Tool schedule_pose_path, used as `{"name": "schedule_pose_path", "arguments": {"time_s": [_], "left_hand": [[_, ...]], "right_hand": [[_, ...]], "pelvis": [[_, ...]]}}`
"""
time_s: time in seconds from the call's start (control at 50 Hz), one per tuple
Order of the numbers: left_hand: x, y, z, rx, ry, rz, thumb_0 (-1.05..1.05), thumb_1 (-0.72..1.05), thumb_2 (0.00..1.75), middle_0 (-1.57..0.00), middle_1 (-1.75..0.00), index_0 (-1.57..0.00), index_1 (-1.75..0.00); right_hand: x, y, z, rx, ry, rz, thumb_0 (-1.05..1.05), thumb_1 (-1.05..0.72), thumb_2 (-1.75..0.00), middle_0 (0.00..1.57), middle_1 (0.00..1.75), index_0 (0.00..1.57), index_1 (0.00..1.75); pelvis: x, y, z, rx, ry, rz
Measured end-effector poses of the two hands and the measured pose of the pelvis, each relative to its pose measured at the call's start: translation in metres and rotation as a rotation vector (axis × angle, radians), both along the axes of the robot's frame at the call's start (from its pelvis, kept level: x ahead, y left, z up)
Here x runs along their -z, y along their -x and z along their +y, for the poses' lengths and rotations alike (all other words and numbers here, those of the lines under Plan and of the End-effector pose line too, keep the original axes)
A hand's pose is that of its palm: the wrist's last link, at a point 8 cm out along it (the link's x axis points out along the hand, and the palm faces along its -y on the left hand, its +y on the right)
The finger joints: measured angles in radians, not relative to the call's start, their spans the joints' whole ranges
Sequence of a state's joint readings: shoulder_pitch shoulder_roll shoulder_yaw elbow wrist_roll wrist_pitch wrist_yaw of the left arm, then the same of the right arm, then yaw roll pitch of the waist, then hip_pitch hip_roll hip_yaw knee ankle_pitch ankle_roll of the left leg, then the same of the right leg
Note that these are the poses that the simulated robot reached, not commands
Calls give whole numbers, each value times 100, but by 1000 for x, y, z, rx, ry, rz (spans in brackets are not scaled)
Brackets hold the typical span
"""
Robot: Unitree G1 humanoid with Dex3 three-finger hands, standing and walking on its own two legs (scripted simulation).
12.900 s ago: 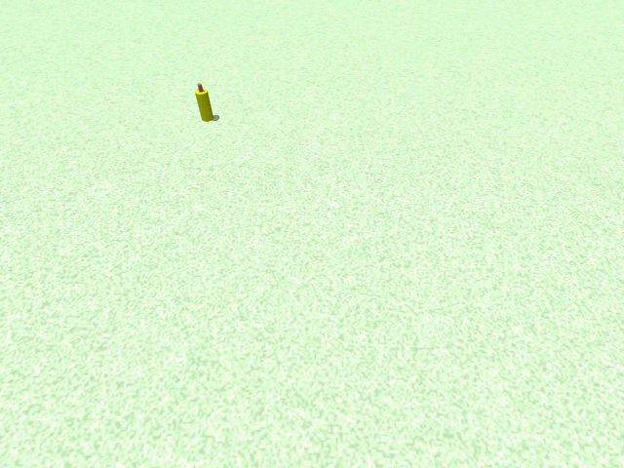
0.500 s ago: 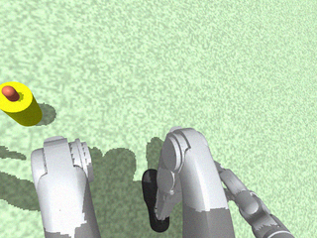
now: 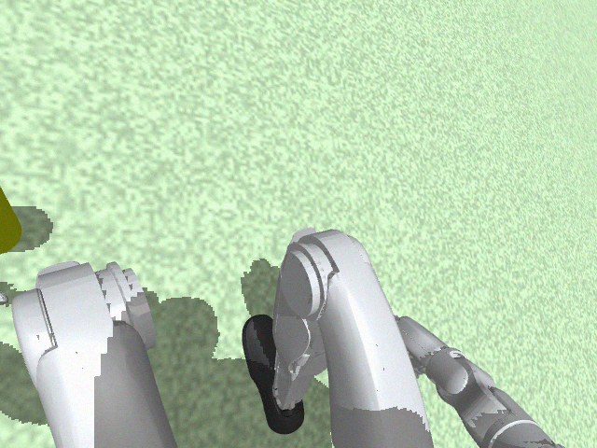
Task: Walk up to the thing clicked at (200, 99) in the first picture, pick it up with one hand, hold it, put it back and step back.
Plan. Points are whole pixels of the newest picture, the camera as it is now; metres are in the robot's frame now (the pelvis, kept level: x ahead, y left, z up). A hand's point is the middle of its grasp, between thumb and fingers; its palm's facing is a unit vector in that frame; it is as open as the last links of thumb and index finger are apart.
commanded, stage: close in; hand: left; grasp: from the side
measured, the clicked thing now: out of the picture +0.42 +0.29 -0.17
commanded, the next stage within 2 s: close in 0.20 s
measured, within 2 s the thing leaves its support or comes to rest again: leaves its support in 1.48 s
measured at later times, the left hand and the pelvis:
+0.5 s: hand out of the picture +0.40 +0.29 -0.16, palm faces +0.32 -0.95 +0.01, open 16.1 cm; pelvis +0.00 +0.00 +0.00, yaw -1 degrees
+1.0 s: hand out of the picture +0.41 +0.29 -0.16, palm faces +0.35 -0.94 +0.00, open 9.8 cm; pelvis +0.00 +0.00 +0.00, yaw -2 degrees
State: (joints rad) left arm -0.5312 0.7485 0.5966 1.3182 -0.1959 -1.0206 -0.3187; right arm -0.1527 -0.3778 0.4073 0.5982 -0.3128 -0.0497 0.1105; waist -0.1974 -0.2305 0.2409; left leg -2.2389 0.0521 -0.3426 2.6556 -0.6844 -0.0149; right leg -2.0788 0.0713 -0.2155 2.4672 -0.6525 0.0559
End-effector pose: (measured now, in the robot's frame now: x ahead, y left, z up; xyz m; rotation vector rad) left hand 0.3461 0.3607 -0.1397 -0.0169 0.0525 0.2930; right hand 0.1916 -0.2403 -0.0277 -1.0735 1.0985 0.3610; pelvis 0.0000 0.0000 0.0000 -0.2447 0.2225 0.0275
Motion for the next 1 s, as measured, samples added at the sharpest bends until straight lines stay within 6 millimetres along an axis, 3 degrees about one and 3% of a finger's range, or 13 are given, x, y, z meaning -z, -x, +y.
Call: {"name": "schedule_pose_path", "arguments": {"time_s": [0.4, 0.88, 1.0], "left_hand": [[14, -8, -22, -21, -5, -16, -1, -48, 9, -7, -6, -6, -7], [17, -26, -29, -34, -17, -28, -1, 14, 56, -52, -49, -51, -50], [17, -28, -28, -59, -12, -22, 0, 6, 62, -64, -65, -59, -66]], "right_hand": [[-4, 14, 1, -9, 40, 53, 0, -92, -90, 20, 30, 20, 30], [-5, 21, 1, -2, 68, 90, 0, -88, -89, 20, 30, 20, 30], [-7, 25, 1, 7, 71, 95, 0, -88, -89, 20, 30, 20, 30]], "pelvis": [[2, 3, 2, 9, 18, -33], [0, 3, 4, 21, 34, -34], [-1, 4, 4, 23, 34, -33]]}}
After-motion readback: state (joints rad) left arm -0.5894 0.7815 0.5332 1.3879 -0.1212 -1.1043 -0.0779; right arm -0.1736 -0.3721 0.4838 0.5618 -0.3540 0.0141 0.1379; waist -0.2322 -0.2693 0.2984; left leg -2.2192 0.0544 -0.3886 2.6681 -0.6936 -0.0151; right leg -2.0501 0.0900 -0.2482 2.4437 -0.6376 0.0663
